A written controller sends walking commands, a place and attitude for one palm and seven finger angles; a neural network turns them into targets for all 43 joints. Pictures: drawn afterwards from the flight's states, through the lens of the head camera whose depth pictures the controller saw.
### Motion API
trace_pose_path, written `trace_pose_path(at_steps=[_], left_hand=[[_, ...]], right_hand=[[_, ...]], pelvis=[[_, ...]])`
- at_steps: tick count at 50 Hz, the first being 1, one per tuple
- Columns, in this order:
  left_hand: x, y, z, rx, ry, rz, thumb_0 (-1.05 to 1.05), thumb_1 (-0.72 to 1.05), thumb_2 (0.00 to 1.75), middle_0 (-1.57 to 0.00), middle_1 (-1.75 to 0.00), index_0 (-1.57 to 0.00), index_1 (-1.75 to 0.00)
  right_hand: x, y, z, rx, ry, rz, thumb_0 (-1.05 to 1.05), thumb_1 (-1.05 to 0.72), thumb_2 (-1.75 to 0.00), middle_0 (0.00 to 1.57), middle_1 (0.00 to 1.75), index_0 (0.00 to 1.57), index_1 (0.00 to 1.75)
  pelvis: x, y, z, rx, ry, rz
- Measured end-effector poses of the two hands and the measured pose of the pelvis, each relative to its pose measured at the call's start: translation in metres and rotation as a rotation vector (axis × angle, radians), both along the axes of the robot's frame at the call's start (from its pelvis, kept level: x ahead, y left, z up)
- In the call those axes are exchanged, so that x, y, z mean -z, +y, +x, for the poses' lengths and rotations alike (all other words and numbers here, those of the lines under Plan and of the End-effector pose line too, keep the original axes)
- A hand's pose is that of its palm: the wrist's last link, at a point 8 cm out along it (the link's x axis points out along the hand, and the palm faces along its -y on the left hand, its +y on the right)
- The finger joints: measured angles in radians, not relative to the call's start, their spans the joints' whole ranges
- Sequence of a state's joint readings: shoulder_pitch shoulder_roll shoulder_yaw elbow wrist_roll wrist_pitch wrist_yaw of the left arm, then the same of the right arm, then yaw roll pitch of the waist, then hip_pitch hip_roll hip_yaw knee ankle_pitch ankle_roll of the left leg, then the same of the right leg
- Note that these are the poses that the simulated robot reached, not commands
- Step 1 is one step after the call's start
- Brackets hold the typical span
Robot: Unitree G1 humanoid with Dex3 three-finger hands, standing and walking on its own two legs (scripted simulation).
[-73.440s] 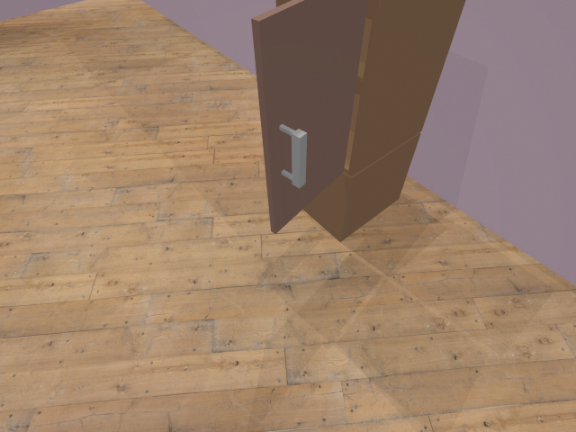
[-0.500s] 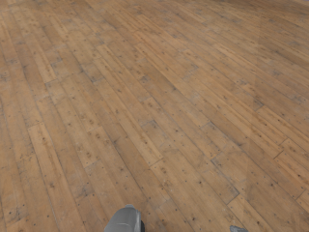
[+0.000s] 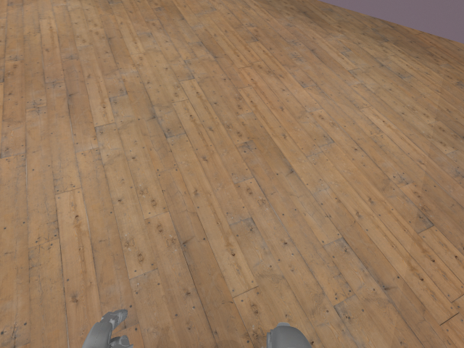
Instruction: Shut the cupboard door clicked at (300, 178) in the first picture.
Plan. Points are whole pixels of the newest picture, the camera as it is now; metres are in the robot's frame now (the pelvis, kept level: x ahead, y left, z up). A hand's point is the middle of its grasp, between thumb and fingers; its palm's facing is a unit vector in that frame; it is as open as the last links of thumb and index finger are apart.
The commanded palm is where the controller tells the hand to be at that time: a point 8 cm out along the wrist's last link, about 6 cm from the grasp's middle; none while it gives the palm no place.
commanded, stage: turn to face it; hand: left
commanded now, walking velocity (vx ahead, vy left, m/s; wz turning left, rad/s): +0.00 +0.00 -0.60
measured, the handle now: out of the picture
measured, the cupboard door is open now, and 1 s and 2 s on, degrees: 5 5 5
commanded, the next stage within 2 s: none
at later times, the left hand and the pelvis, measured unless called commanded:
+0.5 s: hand (143, 344) +0.15 +0.17 -0.17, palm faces -0.17 -0.95 -0.25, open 7.3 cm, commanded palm none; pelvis +0.08 -0.02 +0.00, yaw -15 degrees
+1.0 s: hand (178, 260) +0.31 +0.13 -0.16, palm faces -0.54 -0.80 -0.27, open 7.4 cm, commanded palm none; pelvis +0.10 +0.00 -0.01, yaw -35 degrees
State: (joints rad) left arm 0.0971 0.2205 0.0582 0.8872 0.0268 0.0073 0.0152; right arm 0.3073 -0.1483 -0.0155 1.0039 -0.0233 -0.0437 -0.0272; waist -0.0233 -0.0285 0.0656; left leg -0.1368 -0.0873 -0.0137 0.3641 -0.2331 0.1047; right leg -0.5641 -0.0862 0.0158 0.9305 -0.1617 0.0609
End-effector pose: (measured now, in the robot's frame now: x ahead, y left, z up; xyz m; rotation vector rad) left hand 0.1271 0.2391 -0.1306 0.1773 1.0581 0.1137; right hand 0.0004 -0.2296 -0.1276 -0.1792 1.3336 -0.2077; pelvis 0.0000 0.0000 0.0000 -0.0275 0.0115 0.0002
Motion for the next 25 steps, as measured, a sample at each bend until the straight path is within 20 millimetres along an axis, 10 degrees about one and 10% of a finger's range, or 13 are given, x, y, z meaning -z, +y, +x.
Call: trace_pose_path(at_steps=[11, 25], left_hand=[[0.022, -0.059, 0.022, 0.1, 0.175, 0.0, 0.01, 0.91, 0.9, -0.2, -0.3, -0.2, -0.3], [0.005, -0.023, 0.027, 0.115, 0.278, 0.075, 0.01, 0.91, 0.9, -0.2, -0.3, -0.21, -0.3]], right_hand=[[0.04, -0.019, 0.021, 0.154, 0.064, 0.066, 0.0, -0.9, -0.9, 0.2, 0.29, 0.2, 0.3], [0.007, -0.051, 0.132, 0.166, -0.186, -0.008, 0.0, -0.9, -0.9, 0.2, 0.29, 0.2, 0.3]], pelvis=[[0.019, -0.029, 0.055, 0.13, -0.014, 0.019], [0.004, -0.02, 0.082, 0.255, 0.006, 0.047]])
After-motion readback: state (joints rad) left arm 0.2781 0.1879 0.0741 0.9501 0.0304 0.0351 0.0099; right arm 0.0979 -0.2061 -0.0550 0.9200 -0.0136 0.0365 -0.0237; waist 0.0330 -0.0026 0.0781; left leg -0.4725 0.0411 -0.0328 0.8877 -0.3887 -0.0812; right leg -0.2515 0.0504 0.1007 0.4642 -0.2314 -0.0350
